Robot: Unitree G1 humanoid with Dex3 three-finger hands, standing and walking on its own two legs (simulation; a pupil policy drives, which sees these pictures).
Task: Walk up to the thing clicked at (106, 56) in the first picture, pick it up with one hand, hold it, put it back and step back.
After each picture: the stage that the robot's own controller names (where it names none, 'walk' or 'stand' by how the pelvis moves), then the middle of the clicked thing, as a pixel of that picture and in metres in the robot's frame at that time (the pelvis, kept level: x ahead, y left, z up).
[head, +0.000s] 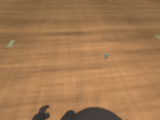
stand; (105, 56) +1.26 -0.37 -0.72
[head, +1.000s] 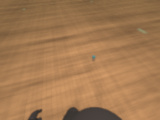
walk; (93, 58) +1.18 -0.01 -0.69
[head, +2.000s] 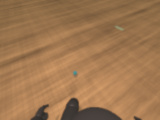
walk; (75, 74) +0.71 +0.26 -0.72
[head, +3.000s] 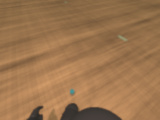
walk; (72, 92) +0.42 +0.21 -0.71
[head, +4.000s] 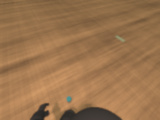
stand; (69, 99) +0.30 +0.20 -0.72
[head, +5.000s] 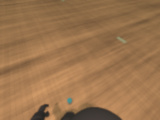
stand; (69, 101) +0.29 +0.20 -0.72
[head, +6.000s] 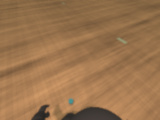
stand; (71, 102) +0.30 +0.20 -0.73
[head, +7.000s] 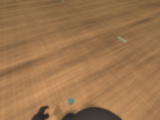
stand; (70, 101) +0.29 +0.20 -0.73
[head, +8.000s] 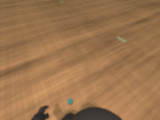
stand; (70, 102) +0.29 +0.20 -0.73
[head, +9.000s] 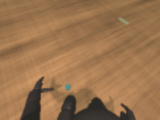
go down; (67, 87) +0.32 +0.20 -0.64
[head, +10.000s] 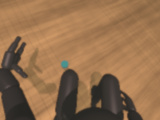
go down; (64, 65) +0.39 +0.20 -0.31
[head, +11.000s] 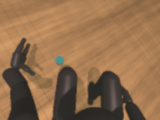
close in; (59, 61) +0.39 +0.21 -0.28
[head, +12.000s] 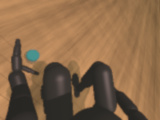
close in; (32, 57) +0.39 +0.24 -0.22
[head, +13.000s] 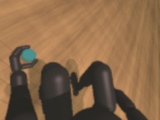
close; (28, 56) +0.38 +0.25 -0.22
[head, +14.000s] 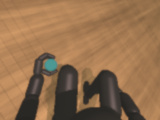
lift; (50, 65) +0.31 +0.25 -0.12
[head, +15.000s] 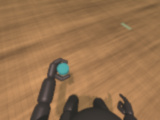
lift; (63, 72) +0.31 +0.17 +0.03
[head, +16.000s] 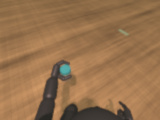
hold; (66, 73) +0.31 +0.16 +0.01
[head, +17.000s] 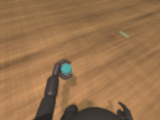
hold; (67, 72) +0.32 +0.16 +0.02
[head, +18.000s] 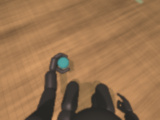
crouch; (64, 65) +0.36 +0.17 -0.05
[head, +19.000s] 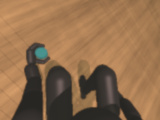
lower; (42, 55) +0.39 +0.23 -0.20
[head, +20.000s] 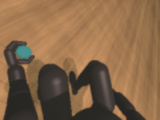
lower; (24, 54) +0.40 +0.25 -0.23
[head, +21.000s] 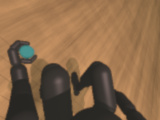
lower; (27, 53) +0.39 +0.26 -0.23
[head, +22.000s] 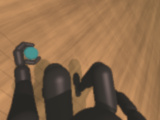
lower; (31, 55) +0.38 +0.26 -0.21
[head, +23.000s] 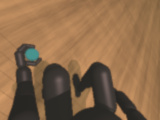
rest; (32, 56) +0.38 +0.25 -0.21
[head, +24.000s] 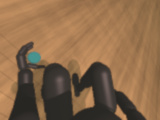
open; (33, 59) +0.37 +0.24 -0.23
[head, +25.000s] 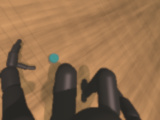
stand; (53, 59) +0.37 +0.21 -0.26
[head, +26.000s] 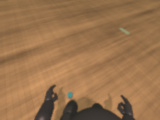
stand; (70, 95) +0.30 +0.16 -0.63
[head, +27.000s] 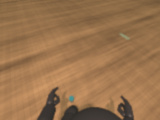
stand; (71, 99) +0.31 +0.17 -0.67
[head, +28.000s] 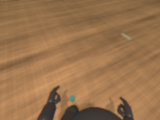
stand; (72, 98) +0.31 +0.17 -0.67
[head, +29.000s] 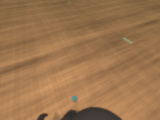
walk; (74, 99) +0.34 +0.16 -0.72
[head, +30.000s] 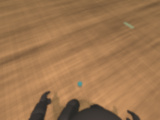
walk; (79, 84) +0.43 +0.09 -0.71
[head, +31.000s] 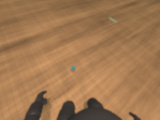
walk; (73, 69) +0.66 +0.16 -0.71
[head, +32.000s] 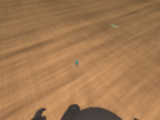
stand; (76, 63) +0.95 +0.26 -0.70
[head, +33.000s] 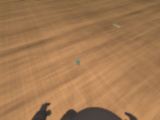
stand; (78, 62) +0.97 +0.21 -0.72
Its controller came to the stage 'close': yes
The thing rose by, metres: 0.72
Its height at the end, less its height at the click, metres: +0.00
